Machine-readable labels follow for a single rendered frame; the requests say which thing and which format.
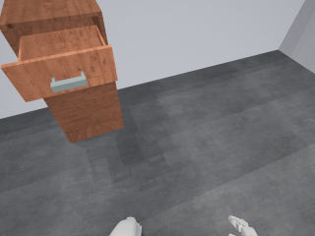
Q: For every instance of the left robot shin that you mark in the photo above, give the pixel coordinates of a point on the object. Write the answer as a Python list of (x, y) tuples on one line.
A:
[(130, 218)]

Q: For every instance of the handle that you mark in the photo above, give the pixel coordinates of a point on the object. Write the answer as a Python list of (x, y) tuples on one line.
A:
[(69, 83)]

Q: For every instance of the drawer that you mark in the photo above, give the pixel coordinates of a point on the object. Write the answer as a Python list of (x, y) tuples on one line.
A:
[(63, 55)]

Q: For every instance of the robot left thigh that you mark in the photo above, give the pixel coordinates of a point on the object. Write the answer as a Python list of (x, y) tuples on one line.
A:
[(127, 227)]

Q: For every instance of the cabinet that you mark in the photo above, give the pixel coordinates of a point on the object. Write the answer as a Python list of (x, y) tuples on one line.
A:
[(82, 113)]

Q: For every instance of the right robot hand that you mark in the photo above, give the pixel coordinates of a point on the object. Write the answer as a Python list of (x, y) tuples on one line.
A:
[(242, 226)]

